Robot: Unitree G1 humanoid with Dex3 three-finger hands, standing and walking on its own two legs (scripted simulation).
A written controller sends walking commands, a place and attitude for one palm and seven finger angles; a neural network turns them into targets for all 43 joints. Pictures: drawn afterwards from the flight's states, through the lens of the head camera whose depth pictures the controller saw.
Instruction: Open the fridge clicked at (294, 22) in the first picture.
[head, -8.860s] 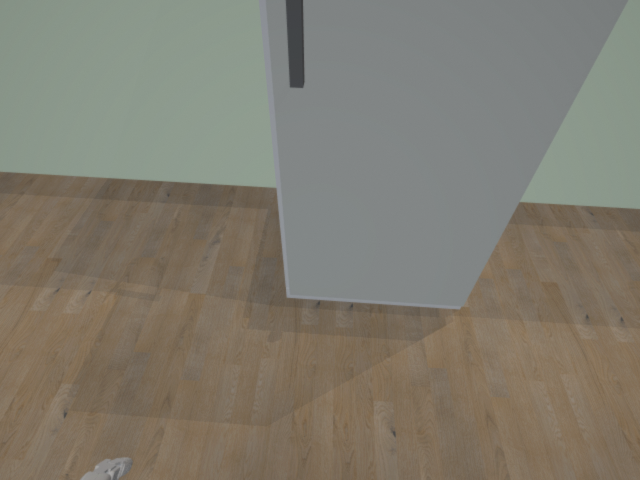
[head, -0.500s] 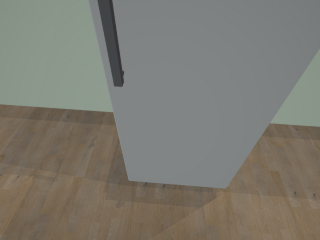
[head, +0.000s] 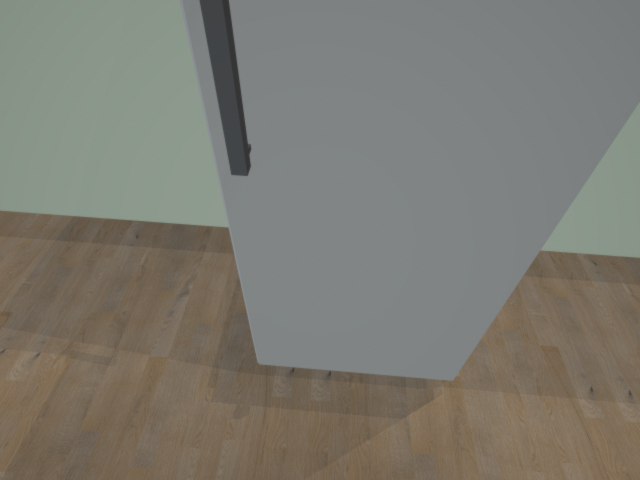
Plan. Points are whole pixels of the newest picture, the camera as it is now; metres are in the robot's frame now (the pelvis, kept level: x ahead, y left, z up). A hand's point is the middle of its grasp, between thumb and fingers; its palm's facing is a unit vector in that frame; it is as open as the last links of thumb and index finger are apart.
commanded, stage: shuffle to correct the standing spot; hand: left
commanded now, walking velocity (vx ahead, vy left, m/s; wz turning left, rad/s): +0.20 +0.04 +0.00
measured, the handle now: (231, 73) +0.54 +0.16 +0.25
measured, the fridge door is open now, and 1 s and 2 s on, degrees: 0 0 0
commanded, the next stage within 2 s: come to a stop and stand still in 0.32 s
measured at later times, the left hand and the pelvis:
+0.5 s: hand out of the picture +0.02 +0.19 -0.20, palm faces -0.01 -0.99 -0.13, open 7.4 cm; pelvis +0.08 +0.03 -0.02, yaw -2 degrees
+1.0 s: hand (200, 453) +0.20 +0.20 -0.20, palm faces +0.05 -0.99 -0.16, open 7.4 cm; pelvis +0.10 +0.03 -0.04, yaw +2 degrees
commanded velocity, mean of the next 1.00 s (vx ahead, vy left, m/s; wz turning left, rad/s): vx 0.00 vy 0.01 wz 0.00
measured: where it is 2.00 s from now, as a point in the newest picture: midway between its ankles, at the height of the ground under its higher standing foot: outside the picture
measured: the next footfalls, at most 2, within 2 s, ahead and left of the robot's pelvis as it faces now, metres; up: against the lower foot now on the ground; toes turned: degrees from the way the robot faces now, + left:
right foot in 0.70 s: +0.26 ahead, -0.09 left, +0.00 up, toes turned -4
left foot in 1.00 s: +0.14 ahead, +0.15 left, +0.00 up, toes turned +5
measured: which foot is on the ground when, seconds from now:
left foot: down 0.00-0.72, up 0.74-0.98, down 1.00-1.00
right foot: down 0.00-0.40, up 0.42-0.68, down 0.70-1.00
